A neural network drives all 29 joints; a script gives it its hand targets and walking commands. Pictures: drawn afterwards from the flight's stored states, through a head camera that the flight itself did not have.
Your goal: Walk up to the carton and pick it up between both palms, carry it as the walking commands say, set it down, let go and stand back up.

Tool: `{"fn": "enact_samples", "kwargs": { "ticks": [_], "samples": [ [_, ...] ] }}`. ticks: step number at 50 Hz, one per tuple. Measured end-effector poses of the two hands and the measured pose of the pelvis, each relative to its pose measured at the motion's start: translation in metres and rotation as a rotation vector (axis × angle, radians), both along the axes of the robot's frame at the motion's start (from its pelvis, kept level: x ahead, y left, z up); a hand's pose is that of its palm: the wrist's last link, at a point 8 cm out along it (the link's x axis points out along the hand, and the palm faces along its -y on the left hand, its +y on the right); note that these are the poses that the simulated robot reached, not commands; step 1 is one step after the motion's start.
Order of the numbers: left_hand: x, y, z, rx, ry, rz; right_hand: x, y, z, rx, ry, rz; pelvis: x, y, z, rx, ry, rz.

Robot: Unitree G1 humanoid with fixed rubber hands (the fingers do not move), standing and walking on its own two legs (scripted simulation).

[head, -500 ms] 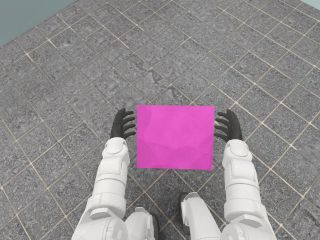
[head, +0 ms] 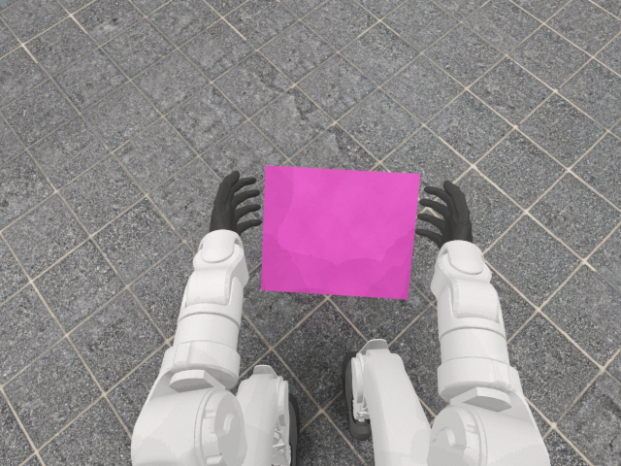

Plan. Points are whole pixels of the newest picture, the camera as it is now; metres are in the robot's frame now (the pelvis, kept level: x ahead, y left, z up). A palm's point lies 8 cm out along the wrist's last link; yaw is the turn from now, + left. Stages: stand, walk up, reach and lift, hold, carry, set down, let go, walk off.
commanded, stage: set down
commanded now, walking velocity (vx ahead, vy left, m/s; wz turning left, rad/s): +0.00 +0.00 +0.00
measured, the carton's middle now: (336, 227) +0.45 -0.07 -0.17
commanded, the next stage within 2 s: none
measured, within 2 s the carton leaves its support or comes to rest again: neither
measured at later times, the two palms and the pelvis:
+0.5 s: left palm (247, 235) +0.45 +0.08 -0.14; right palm (439, 246) +0.40 -0.22 -0.15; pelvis -0.02 +0.01 -0.07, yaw +1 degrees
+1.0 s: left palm (258, 239) +0.47 +0.07 -0.23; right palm (424, 247) +0.43 -0.22 -0.24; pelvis -0.03 +0.00 -0.14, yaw +3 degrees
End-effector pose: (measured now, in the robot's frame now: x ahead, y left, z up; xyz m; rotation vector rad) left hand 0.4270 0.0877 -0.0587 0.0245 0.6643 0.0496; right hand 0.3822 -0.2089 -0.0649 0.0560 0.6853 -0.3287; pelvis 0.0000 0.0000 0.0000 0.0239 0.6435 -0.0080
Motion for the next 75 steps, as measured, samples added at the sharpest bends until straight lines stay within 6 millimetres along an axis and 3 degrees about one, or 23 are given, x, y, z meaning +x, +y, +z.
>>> {"fn": "enact_samples", "kwargs": {
  "ticks": [20, 42, 75],
  "samples": [
    [0.017, -0.01, -0.067, 0.004, -0.005, 0.005, 0.014, -0.009, -0.068, -0.014, 0.019, 0.014, -0.011, 0.006, -0.06, 0.003, 0.079, 0.008],
    [0.036, -0.015, -0.143, 0.013, -0.005, 0.015, 0.035, -0.014, -0.149, -0.013, 0.036, 0.037, -0.026, -0.001, -0.122, 0.01, 0.121, 0.027],
    [0.056, -0.018, -0.263, 0.01, 0.029, 0.003, 0.067, -0.024, -0.265, -0.032, 0.068, 0.11, -0.043, -0.001, -0.202, 0.001, 0.092, 0.052]
  ]
}}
